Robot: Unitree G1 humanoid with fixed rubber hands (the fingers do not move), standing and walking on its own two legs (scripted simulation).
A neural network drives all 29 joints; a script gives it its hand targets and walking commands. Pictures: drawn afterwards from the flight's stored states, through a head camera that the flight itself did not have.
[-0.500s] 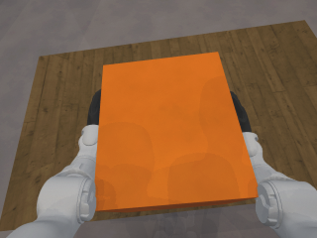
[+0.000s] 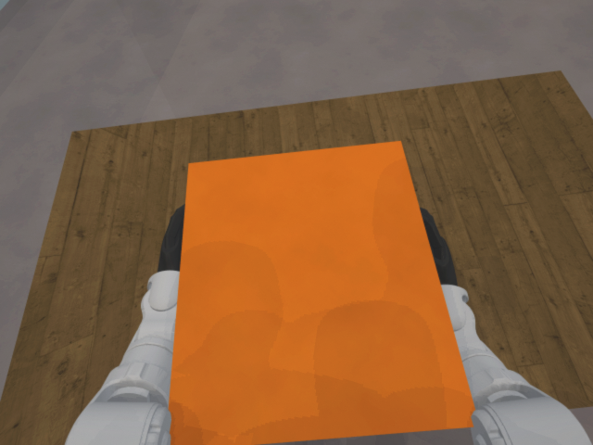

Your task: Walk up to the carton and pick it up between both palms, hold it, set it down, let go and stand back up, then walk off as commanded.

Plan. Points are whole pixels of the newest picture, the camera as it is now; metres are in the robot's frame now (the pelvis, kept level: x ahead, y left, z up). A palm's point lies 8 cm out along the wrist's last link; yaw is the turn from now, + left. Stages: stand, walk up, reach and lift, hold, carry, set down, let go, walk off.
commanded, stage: reach and lift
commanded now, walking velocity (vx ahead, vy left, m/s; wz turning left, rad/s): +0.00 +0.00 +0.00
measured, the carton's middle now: (308, 299) +0.33 +0.01 -0.04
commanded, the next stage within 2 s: hold in 1.92 s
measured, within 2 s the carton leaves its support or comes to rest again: leaves its support in 1.60 s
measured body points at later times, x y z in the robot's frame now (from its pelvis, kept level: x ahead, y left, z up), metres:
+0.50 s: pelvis +0.05 -0.03 +0.00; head +0.20 -0.02 +0.42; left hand +0.40 +0.19 -0.02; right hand +0.40 -0.17 -0.02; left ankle -0.06 +0.13 -0.73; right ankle -0.07 -0.13 -0.72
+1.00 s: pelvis +0.06 -0.03 -0.02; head +0.22 -0.03 +0.40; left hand +0.38 +0.20 +0.00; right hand +0.40 -0.16 +0.01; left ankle -0.01 +0.14 -0.75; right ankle -0.05 -0.12 -0.75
